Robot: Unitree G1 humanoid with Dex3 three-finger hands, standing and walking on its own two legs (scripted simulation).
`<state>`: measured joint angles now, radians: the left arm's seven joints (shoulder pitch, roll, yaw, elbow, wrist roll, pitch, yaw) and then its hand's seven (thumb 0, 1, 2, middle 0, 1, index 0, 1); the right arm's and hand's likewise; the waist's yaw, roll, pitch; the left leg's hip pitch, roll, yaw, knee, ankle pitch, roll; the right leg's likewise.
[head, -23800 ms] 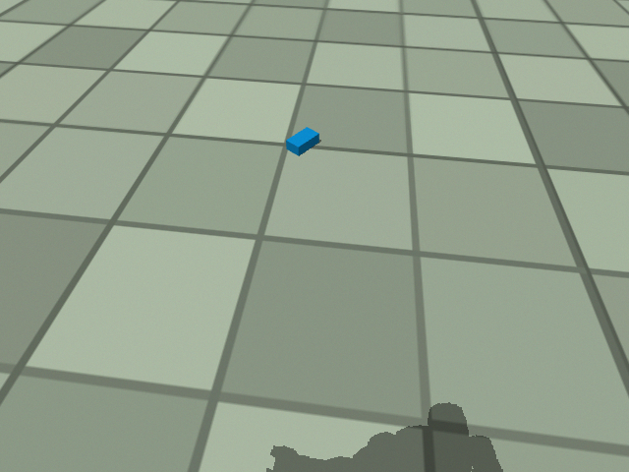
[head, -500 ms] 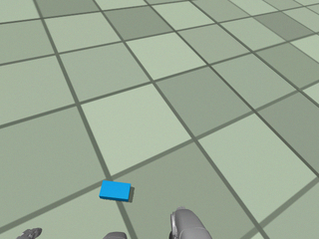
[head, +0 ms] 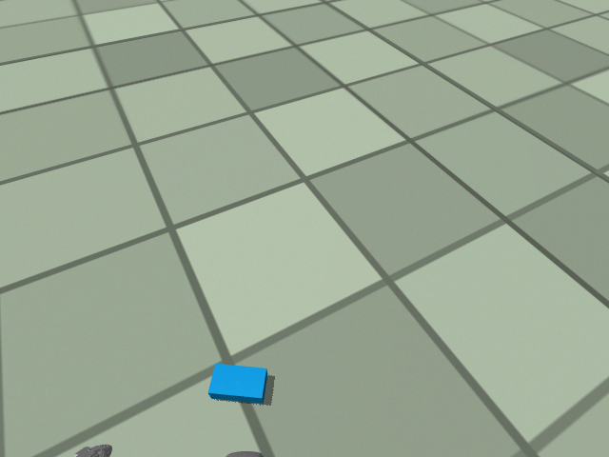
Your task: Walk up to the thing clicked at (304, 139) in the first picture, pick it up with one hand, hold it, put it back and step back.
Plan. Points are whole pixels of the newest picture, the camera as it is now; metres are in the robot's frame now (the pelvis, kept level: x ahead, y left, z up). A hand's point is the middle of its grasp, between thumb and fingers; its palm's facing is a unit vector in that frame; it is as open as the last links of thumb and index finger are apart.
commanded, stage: walk up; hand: left
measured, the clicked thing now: (239, 383) +0.43 +0.23 -0.73
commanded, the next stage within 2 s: stand in 0.02 s
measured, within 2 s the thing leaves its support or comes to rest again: neither
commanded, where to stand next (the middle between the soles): +0.05 +0.00 m, yaw -2 degrees
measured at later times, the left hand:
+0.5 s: hand out of the picture +0.08 +0.24 -0.13, palm faces -0.02 -0.94 -0.33, open 7.4 cm
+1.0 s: hand out of the picture +0.11 +0.24 -0.13, palm faces -0.03 -0.94 -0.33, open 7.4 cm
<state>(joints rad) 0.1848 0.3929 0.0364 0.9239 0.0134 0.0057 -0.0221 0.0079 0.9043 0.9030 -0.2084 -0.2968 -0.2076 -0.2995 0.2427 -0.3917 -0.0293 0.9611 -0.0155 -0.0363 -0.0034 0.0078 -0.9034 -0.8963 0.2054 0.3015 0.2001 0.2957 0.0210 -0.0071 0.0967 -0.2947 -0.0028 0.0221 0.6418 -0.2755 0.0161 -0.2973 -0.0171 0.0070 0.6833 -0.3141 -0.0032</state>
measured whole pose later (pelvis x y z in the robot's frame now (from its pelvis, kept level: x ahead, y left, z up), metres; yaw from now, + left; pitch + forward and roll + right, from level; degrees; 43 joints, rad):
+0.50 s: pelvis +0.01 -0.01 +0.02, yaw +0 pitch -4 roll +0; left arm 0.14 0.34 -0.01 1.12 0.00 -0.03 -0.01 0.01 0.91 0.90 -0.21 -0.30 -0.20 -0.30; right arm 0.09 -0.34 0.00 1.09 0.00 -0.02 0.02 0.01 -0.90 -0.90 0.20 0.30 0.20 0.30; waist 0.01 0.01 0.06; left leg -0.16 0.01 0.01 0.37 -0.15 0.00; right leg -0.15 0.00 0.01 0.39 -0.17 0.00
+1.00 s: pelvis +0.02 -0.01 +0.03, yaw +0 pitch -3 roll +0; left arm 0.08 0.35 -0.01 1.14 0.00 -0.02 -0.01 0.01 0.91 0.90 -0.21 -0.30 -0.20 -0.30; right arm 0.10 -0.35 0.00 1.16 -0.01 -0.01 0.01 0.01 -0.91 -0.90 0.20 0.30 0.20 0.30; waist -0.01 0.00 0.06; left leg -0.14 0.02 0.02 0.33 -0.14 -0.01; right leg -0.13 0.01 0.01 0.33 -0.16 0.00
